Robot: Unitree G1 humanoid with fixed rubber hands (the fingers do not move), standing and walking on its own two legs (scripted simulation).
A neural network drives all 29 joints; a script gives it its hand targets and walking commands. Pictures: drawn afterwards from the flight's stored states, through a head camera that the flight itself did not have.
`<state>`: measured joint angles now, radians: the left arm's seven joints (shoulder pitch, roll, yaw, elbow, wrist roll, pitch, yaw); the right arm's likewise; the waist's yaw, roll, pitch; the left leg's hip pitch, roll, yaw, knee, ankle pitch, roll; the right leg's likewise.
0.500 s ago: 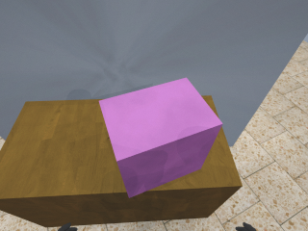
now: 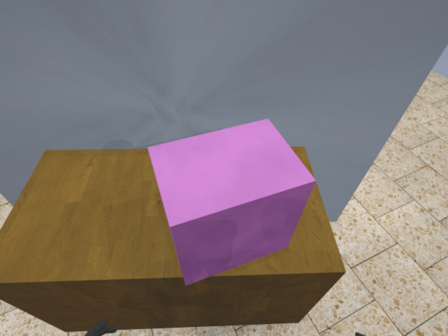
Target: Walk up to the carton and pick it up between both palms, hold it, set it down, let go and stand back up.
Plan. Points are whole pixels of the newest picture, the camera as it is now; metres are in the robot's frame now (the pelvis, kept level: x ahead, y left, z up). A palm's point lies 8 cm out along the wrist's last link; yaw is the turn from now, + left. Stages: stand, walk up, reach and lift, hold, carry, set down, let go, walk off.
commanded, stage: walk up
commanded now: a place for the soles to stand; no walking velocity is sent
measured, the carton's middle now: (226, 203) +0.42 +0.00 -0.07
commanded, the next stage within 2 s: reach and lift in 0.64 s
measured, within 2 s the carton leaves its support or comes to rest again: neither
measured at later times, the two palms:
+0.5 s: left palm out of the picture +0.08 +0.26 -0.10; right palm out of the picture +0.09 -0.25 -0.10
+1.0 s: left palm (101, 311) +0.19 +0.23 -0.06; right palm (378, 330) +0.16 -0.27 -0.08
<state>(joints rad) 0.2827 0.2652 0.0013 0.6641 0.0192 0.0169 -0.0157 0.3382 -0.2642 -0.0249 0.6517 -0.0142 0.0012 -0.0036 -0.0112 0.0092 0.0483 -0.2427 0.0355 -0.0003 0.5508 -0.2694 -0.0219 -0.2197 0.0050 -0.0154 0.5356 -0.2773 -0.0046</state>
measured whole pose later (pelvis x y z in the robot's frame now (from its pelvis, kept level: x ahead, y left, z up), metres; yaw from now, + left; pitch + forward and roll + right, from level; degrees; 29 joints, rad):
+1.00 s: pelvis +0.01 -0.01 +0.00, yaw +0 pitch -4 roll +0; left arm 0.14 0.19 0.07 0.54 0.03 0.18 0.04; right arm 0.11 -0.28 -0.03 0.90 0.04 -0.23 0.09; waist -0.02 -0.01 0.04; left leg -0.17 0.04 -0.01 0.48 -0.25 -0.04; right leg -0.15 0.01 -0.03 0.48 -0.27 -0.02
